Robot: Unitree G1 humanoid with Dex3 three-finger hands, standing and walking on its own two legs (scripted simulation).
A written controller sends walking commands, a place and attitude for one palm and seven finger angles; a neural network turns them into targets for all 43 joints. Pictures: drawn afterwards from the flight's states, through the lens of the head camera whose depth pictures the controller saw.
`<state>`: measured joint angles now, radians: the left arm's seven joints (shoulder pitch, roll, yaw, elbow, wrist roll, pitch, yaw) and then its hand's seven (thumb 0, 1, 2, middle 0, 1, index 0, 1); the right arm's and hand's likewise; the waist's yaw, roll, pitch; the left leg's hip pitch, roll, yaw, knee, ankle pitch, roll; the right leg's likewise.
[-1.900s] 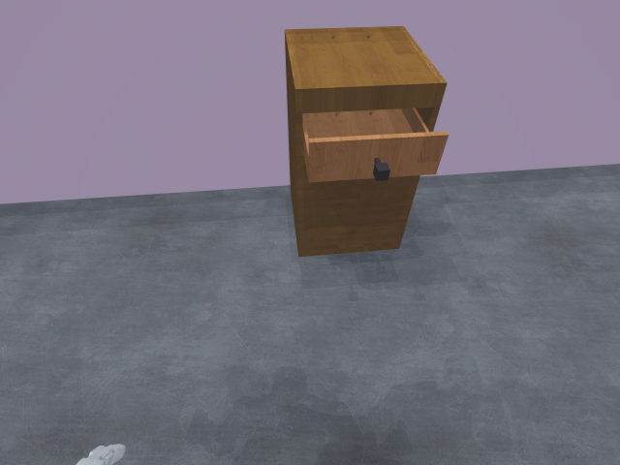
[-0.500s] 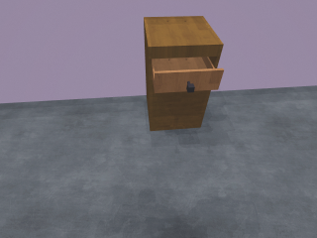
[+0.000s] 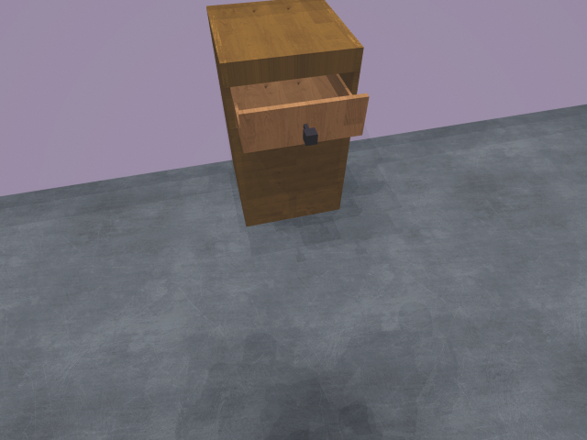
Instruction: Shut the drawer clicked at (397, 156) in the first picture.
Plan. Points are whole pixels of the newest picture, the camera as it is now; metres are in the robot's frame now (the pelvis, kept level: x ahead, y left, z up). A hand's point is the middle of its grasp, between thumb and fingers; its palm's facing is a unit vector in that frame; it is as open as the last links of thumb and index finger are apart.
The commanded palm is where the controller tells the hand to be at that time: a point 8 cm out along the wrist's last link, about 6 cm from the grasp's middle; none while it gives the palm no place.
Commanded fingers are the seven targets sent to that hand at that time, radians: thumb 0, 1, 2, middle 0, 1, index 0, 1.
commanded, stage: walk to a spot facing it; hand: left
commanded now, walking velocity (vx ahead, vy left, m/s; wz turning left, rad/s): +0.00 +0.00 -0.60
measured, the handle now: (308, 133) +0.94 +0.04 -0.16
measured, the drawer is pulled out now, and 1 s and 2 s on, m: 0.14 0.14 0.14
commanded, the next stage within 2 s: none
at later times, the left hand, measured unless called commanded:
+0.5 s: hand out of the picture +0.05 +0.18 -0.14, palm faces -0.12 -0.96 -0.26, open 7.4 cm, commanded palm none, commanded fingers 0.00 0.90 0.90 -0.20 -0.30 -0.20 -0.30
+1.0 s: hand out of the picture +0.13 +0.19 -0.16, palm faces -0.49 -0.85 -0.20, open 7.4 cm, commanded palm none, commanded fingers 0.00 0.90 0.90 -0.20 -0.30 -0.20 -0.30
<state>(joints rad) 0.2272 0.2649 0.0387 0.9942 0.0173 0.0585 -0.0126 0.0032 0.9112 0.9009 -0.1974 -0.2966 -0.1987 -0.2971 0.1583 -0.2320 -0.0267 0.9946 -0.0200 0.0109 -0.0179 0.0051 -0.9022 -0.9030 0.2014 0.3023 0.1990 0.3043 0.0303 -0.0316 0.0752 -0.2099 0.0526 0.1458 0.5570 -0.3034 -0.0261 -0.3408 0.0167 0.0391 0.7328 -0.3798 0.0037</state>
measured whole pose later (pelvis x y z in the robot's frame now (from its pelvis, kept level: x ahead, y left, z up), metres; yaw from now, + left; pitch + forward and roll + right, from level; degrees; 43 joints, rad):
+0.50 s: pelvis -0.02 -0.02 +0.02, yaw -14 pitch +2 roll +2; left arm 0.30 0.20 0.07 0.93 0.02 0.03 0.00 0.00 0.91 0.90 -0.20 -0.30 -0.20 -0.30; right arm 0.14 -0.26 -0.07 0.93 -0.02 0.05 -0.03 0.01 -0.91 -0.90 0.20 0.30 0.20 0.30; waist 0.05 0.01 0.03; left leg -0.43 0.02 -0.06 0.96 -0.35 -0.07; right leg -0.31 0.14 0.15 0.41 -0.10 -0.10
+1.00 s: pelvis -0.03 +0.03 +0.02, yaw -33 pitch -1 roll -1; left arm 0.25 0.28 0.10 0.95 0.03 0.09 -0.05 0.00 0.91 0.90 -0.19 -0.30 -0.19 -0.30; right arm 0.32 -0.17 -0.01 0.93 -0.03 -0.03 -0.03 0.01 -0.90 -0.90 0.20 0.30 0.20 0.30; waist 0.01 -0.05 0.02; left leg -0.13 0.05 0.16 0.42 -0.29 0.03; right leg -0.51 -0.04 0.03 1.10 -0.32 0.08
